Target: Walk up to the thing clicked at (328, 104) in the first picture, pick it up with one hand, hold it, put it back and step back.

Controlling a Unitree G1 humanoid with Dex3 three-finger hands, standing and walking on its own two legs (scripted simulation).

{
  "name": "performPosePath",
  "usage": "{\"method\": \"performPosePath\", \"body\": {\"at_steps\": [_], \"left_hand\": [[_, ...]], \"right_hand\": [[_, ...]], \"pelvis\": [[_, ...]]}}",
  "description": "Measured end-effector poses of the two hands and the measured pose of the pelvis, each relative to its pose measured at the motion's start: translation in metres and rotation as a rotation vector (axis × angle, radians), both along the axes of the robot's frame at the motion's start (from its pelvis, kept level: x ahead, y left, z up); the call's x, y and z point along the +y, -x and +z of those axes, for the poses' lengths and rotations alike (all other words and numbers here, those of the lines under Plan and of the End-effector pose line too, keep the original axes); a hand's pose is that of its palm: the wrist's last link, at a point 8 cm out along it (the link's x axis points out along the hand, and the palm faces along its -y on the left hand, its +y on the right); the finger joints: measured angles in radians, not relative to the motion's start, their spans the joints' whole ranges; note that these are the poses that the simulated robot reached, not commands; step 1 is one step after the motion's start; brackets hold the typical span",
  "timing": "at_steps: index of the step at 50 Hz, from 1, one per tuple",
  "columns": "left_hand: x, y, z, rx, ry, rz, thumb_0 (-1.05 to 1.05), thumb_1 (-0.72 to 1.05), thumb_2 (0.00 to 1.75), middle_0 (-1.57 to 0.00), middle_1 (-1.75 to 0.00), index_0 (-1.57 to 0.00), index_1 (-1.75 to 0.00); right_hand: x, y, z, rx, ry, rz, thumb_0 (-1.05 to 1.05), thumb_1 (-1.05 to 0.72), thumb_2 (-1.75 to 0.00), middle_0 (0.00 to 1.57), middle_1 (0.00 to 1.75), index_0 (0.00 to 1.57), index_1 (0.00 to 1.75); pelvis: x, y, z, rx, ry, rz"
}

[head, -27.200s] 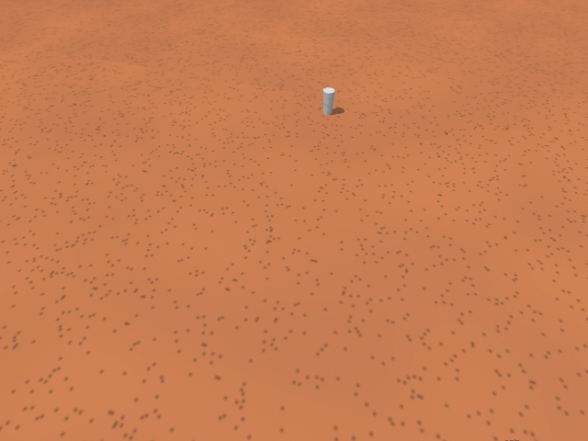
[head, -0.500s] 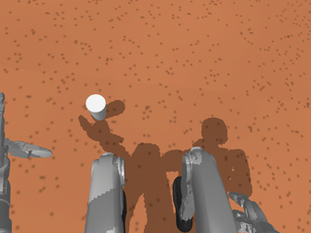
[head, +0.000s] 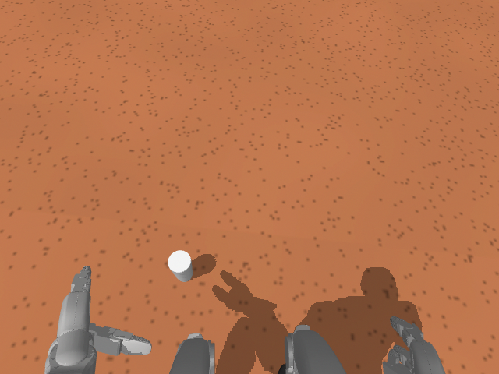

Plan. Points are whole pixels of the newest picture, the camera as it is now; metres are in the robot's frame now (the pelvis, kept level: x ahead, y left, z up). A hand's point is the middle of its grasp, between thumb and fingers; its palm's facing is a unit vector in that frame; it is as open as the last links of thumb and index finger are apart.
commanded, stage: home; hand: left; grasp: from the side
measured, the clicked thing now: (182, 268) +0.47 +0.20 -0.57
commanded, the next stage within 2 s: stand in 1.88 s
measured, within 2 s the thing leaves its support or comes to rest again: neither
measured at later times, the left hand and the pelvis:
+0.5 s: hand (105, 366) +0.17 +0.19 +0.01, palm faces +0.13 -0.95 -0.29, open 17.1 cm; pelvis +0.01 +0.01 +0.07, yaw +1 degrees
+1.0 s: hand (110, 356) +0.18 +0.19 +0.01, palm faces +0.12 -0.95 -0.28, open 17.4 cm; pelvis +0.02 +0.01 +0.07, yaw +1 degrees
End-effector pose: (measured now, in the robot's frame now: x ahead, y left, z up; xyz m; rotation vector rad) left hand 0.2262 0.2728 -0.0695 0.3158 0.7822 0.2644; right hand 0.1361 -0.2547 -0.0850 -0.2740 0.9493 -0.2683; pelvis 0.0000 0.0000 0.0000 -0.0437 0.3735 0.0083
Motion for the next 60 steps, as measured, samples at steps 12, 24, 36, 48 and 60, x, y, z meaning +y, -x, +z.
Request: {"method": "performPosePath", "body": {"at_steps": [12, 24, 36, 48, 60], "left_hand": [[-0.032, 0.045, 0.087, -0.036, 0.058, -0.019, 0.0, -0.46, 0.13, -0.11, -0.11, -0.11, -0.11], [-0.036, 0.075, 0.111, -0.06, 0.085, -0.003, 0.0, -0.48, 0.1, -0.08, -0.08, -0.08, -0.08], [-0.038, 0.069, 0.112, -0.062, 0.092, -0.001, 0.0, -0.49, 0.08, -0.06, -0.06, -0.06, -0.06], [-0.04, 0.065, 0.11, -0.051, 0.095, -0.009, 0.0, -0.52, 0.07, -0.05, -0.06, -0.06, -0.06], [-0.039, 0.068, 0.111, -0.055, 0.1, -0.008, 0.0, -0.52, 0.07, -0.05, -0.06, -0.06, -0.06]], "right_hand": [[0.016, -0.009, 0.069, -0.174, -0.009, -0.032, 0.02, -0.9, -0.9, 0.21, 0.3, 0.21, 0.3], [0.035, -0.043, 0.098, -0.331, -0.023, 0.067, 0.02, -0.89, -0.9, 0.21, 0.3, 0.21, 0.3], [0.031, -0.035, 0.095, -0.29, -0.006, 0.074, 0.02, -0.89, -0.9, 0.21, 0.3, 0.21, 0.3], [0.025, -0.027, 0.091, -0.261, -0.004, 0.048, 0.02, -0.89, -0.9, 0.21, 0.3, 0.21, 0.3], [0.027, -0.031, 0.097, -0.288, -0.004, 0.06, 0.02, -0.9, -0.9, 0.21, 0.3, 0.21, 0.3]], "pelvis": [[0.006, -0.017, 0.055, -0.159, -0.002, 0.007], [0.008, -0.013, 0.067, -0.231, -0.01, 0.017], [0.006, -0.015, 0.071, -0.24, -0.009, 0.022], [0.005, -0.019, 0.072, -0.245, -0.01, 0.017], [0.006, -0.015, 0.074, -0.255, -0.011, 0.018]]}}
